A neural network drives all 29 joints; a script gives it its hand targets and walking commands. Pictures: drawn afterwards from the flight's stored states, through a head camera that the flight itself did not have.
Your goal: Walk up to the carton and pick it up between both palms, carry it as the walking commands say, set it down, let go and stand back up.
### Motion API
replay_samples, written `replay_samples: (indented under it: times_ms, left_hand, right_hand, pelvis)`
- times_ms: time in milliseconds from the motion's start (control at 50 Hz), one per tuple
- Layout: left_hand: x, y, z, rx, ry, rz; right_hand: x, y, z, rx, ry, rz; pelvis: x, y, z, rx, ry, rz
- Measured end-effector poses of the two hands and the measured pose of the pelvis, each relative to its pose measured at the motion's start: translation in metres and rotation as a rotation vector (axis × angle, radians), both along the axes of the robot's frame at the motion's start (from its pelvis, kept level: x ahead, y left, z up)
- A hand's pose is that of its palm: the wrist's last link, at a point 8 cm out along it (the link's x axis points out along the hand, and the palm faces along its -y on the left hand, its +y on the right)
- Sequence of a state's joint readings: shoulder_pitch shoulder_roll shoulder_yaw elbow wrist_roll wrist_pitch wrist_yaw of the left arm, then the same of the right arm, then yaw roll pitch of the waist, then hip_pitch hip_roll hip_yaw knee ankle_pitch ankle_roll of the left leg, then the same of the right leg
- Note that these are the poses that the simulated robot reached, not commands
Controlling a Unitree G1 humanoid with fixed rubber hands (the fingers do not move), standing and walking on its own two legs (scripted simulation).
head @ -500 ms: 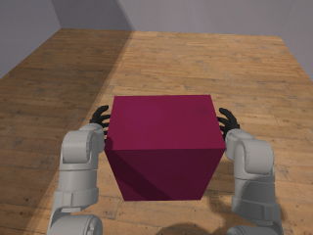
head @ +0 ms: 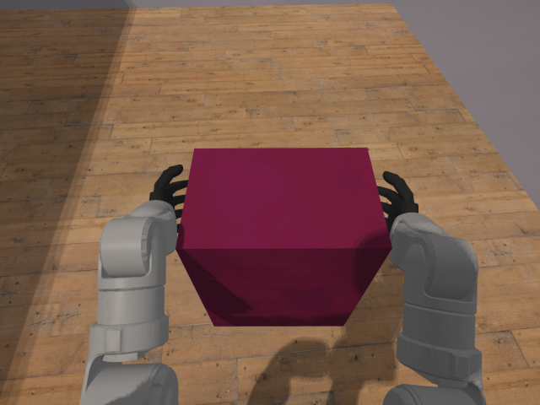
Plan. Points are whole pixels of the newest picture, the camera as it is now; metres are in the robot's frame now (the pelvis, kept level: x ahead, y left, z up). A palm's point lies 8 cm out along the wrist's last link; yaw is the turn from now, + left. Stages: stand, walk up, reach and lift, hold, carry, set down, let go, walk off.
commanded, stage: carry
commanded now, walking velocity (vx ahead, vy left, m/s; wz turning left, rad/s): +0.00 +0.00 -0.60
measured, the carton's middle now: (279, 250) +0.35 +0.03 +0.01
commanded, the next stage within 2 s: none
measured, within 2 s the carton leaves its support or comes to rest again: neither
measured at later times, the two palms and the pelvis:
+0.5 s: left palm (240, 211) +0.36 +0.08 +0.10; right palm (495, 259) +0.31 -0.23 +0.11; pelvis -0.01 -0.02 +0.00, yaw -10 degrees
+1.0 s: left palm (254, 206) +0.35 +0.06 +0.12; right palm (520, 264) +0.30 -0.25 +0.13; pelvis -0.02 -0.04 +0.00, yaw -10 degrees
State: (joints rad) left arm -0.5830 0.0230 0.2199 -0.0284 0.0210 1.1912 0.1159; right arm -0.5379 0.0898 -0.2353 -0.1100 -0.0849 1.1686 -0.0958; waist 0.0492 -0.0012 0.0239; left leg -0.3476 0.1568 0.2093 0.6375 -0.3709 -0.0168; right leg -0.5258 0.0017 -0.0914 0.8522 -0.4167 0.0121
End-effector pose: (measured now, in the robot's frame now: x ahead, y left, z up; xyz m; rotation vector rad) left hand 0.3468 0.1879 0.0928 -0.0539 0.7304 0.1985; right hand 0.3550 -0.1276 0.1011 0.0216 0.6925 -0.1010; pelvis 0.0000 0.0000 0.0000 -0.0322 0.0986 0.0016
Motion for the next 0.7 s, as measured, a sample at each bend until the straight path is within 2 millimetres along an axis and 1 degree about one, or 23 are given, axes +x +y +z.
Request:
replay_samples:
  times_ms: [40, 80, 160, 220, 280, 340, 420, 480, 540, 620, 700]
  left_hand:
    - [0.01, -0.017, 0.002, 0.006, -0.012, -0.027]
    - [0.018, -0.037, 0.0, 0.01, -0.017, -0.053]
    - [0.025, -0.078, -0.011, 0.02, 0.026, -0.127]
    - [0.026, -0.102, -0.011, 0.019, 0.028, -0.173]
    - [0.027, -0.116, -0.006, 0.011, 0.001, -0.199]
    - [0.027, -0.12, 0.0, 0.004, -0.026, -0.213]
    - [0.019, -0.113, 0.002, 0.002, -0.032, -0.214]
    - [0.011, -0.105, 0.007, 0.02, -0.015, -0.208]
    - [0.007, -0.102, 0.016, 0.031, -0.008, -0.196]
    - [0.006, -0.105, 0.027, 0.049, 0.003, -0.202]
    - [0.005, -0.113, 0.031, 0.064, 0.015, -0.225]
  right_hand:
    - [0.0, -0.017, -0.002, 0.006, -0.012, -0.029]
    - [-0.002, -0.037, -0.007, 0.011, -0.017, -0.057]
    - [-0.015, -0.077, -0.018, 0.015, 0.025, -0.122]
    - [-0.025, -0.099, -0.014, 0.018, 0.028, -0.17]
    - [-0.033, -0.111, -0.006, 0.019, 0.0, -0.204]
    - [-0.037, -0.115, 0.002, 0.013, -0.027, -0.219]
    - [-0.043, -0.108, 0.008, 0.002, -0.031, -0.213]
    - [-0.046, -0.102, 0.011, -0.001, -0.014, -0.187]
    - [-0.046, -0.099, 0.016, -0.008, -0.006, -0.161]
    - [-0.047, -0.103, 0.023, -0.02, 0.005, -0.142]
    - [-0.052, -0.109, 0.026, -0.023, 0.018, -0.148]
  pelvis:
    - [0.002, -0.008, -0.004, -0.004, 0.002, -0.027]
    - [0.004, -0.017, -0.011, -0.011, 0.007, -0.045]
    - [0.0, -0.026, -0.007, 0.015, 0.007, -0.07]
    - [-0.004, -0.027, -0.003, 0.034, 0.01, -0.091]
    - [-0.007, -0.025, -0.001, 0.039, 0.008, -0.114]
    - [-0.008, -0.022, -0.004, 0.036, 0.0, -0.133]
    - [-0.009, -0.019, -0.006, 0.042, -0.022, -0.155]
    - [-0.011, -0.023, -0.003, 0.028, -0.033, -0.172]
    - [-0.012, -0.03, -0.001, 0.02, -0.043, -0.171]
    - [-0.014, -0.037, 0.001, 0.02, -0.051, -0.161]
    - [-0.013, -0.039, 0.001, 0.022, -0.054, -0.159]
